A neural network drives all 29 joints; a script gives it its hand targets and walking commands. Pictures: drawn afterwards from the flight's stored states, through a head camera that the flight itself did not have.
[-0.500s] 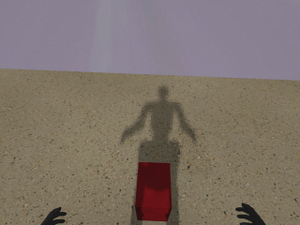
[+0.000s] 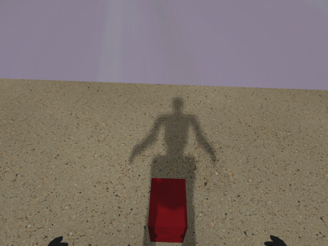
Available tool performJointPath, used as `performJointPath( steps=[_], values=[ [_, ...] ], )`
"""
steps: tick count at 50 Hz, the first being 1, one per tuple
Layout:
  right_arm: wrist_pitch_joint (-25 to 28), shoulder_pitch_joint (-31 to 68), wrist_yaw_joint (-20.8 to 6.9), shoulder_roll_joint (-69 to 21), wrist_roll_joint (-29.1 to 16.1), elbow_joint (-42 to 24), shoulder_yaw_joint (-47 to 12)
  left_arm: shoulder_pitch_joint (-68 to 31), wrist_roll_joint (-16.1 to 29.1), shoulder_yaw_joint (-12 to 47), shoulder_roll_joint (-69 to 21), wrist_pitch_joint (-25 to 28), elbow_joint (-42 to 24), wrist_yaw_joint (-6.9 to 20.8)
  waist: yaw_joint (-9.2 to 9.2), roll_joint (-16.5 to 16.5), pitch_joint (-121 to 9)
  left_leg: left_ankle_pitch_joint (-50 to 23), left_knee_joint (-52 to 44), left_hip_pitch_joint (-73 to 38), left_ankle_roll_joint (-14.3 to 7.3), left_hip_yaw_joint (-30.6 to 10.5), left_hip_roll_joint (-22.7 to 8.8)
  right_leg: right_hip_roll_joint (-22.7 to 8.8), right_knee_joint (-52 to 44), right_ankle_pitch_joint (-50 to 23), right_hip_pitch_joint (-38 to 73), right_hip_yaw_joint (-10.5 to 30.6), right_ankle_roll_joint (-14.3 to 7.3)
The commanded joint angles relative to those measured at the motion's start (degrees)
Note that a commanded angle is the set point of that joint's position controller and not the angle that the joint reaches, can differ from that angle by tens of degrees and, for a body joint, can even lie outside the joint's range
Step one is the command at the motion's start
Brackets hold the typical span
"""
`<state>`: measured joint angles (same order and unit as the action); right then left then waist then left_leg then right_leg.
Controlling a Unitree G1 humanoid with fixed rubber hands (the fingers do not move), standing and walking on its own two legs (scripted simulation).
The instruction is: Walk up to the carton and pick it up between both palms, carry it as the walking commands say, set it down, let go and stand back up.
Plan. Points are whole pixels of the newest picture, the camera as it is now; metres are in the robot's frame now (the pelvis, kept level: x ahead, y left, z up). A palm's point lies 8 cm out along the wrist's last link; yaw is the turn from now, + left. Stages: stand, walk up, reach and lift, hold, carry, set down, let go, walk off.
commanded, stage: stand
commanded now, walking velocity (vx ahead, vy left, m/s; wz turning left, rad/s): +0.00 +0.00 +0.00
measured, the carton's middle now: (167, 210) +0.43 -0.02 -0.64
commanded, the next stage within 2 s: none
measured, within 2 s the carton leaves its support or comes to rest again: neither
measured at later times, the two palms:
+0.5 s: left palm out of the picture +0.07 +0.31 -0.10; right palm out of the picture +0.08 -0.30 -0.10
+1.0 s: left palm out of the picture +0.07 +0.31 -0.10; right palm out of the picture +0.07 -0.31 -0.10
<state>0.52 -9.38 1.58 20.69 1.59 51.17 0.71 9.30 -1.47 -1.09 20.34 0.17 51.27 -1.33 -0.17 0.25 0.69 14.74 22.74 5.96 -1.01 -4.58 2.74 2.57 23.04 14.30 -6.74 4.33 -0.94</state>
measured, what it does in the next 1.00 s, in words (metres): stands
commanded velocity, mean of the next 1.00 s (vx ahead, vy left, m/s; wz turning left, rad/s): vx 0.00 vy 0.00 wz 0.00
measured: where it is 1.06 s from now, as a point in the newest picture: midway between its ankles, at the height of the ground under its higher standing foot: outside the picture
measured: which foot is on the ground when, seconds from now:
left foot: down 0.00-1.00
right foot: down 0.00-1.00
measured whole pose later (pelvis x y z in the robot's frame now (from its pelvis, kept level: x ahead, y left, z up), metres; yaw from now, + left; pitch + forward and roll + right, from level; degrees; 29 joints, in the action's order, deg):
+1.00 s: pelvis -0.02 +0.00 +0.00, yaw +0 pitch -2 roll +0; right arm 1.0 -7.4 1.0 22.1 0.7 59.2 -0.2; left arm 7.1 -0.8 0.0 22.0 0.6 59.6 -0.9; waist -0.3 0.1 1.7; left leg 11.4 19.1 5.2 -1.1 -4.5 2.8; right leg 2.2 19.4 10.9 -6.0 4.5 -0.6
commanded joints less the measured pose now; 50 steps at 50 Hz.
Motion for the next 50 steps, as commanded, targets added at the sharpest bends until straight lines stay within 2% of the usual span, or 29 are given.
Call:
performJointPath(
  steps=[1, 19, 50],
  values=[
    [0.75, 2.08, 0.15, 9.07, -0.08, -2.16, 1.78, -1.92, 0.09, -1.81, 9.17, 0.73, -2.17, -0.17, -0.07, -0.23, -1.14, -12.91, -3.22, 0.90, 0.12, -5.01, -6.90, -6.95, -3.24, -12.31, 0.16, 5.33, -0.28],
    [0.94, 2.77, -0.16, 10.19, -0.52, 2.23, 1.16, -2.43, 0.38, -1.14, 10.43, 1.00, 2.26, 0.06, -0.12, -0.23, -0.41, -10.36, -5.12, 1.02, -0.30, -5.56, -7.40, -7.45, -5.14, -10.14, 0.10, 6.00, -0.38],
    [1.02, 3.58, -0.32, 10.99, -0.87, 5.84, 0.85, -3.90, 0.73, -0.61, 11.41, 0.99, 6.15, 0.23, -0.16, -0.18, -0.58, -11.22, -6.36, 0.46, -0.71, -5.76, -7.94, -8.01, -6.06, -10.83, 0.88, 6.05, -0.62]
  ],
)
